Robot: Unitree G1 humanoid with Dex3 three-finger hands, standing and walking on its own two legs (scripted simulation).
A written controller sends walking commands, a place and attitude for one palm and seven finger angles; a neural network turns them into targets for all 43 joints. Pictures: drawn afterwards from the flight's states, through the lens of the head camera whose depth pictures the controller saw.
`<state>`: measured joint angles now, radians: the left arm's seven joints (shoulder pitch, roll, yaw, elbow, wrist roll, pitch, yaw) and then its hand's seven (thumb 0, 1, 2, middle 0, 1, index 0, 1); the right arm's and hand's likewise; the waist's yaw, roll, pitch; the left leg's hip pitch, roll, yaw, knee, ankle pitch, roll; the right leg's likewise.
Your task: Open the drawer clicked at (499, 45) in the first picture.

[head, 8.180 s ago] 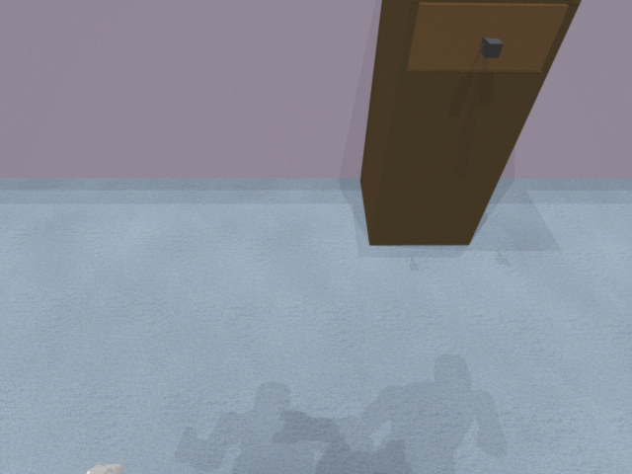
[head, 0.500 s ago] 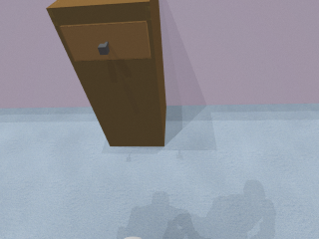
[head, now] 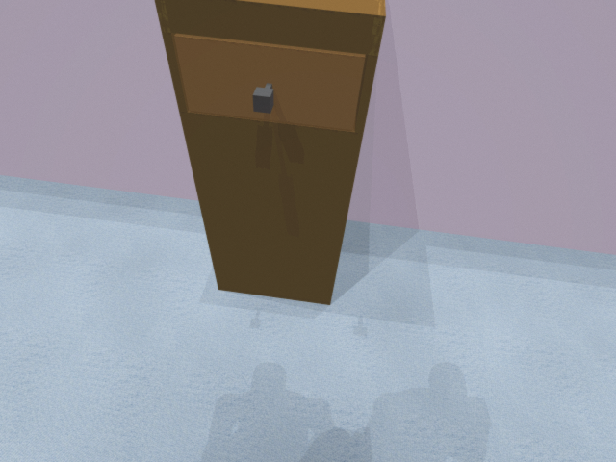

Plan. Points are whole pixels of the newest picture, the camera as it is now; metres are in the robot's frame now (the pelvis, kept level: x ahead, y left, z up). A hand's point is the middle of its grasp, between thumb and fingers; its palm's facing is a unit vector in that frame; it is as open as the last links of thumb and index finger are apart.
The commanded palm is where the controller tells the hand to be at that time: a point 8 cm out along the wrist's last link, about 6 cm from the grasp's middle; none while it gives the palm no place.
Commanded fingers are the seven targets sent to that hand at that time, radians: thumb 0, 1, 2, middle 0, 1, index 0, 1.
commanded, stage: take the last steps up to it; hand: left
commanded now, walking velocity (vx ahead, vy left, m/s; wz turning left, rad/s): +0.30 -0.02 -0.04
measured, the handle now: (265, 95) +0.77 +0.17 +0.09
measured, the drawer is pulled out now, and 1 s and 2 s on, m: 0.00 0.00 0.00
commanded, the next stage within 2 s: come to a stop and stand still in 0.42 s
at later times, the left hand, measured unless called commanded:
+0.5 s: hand (246, 360) +0.31 +0.13 -0.17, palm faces -0.04 -0.98 -0.19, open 7.4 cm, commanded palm none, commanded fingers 0.00 0.90 0.90 -0.20 -0.30 -0.20 -0.30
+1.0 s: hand (202, 387) +0.26 +0.20 -0.18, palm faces +0.05 -0.98 -0.21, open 7.4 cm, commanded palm none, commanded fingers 0.00 0.90 0.90 -0.20 -0.30 -0.20 -0.30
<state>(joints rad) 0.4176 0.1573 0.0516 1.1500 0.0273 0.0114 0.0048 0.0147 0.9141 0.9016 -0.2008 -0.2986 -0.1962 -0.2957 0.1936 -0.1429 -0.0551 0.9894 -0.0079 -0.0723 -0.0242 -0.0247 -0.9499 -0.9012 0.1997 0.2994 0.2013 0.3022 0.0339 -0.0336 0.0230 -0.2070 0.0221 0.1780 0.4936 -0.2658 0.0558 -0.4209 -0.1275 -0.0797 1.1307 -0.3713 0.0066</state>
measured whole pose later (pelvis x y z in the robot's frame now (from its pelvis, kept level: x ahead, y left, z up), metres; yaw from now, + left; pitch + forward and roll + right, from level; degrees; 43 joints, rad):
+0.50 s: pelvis +0.18 -0.03 -0.02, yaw -1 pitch -2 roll +0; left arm 0.10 0.15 0.04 0.99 0.01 -0.06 0.00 0.01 0.91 0.90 -0.20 -0.30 -0.20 -0.30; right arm 0.48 -0.10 -0.03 1.18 -0.01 -0.02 -0.02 0.01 -0.91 -0.90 0.20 0.30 0.20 0.30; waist -0.06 0.03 0.09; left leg -0.21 0.06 0.08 1.05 -0.51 0.01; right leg -0.37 -0.03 -0.15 0.62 -0.22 -0.07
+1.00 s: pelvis +0.23 +0.00 +0.00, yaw -2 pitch -1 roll -1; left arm 0.23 0.21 0.07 1.02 0.01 0.06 0.03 0.01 0.92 0.90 -0.20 -0.30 -0.20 -0.30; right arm 0.10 -0.15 -0.02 0.97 -0.02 0.01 -0.04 0.00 -0.92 -0.90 0.20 0.30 0.20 0.30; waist 0.03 -0.04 0.07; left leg -0.32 0.03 0.10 0.50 -0.17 0.05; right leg -0.41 0.00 0.00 1.10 -0.47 0.03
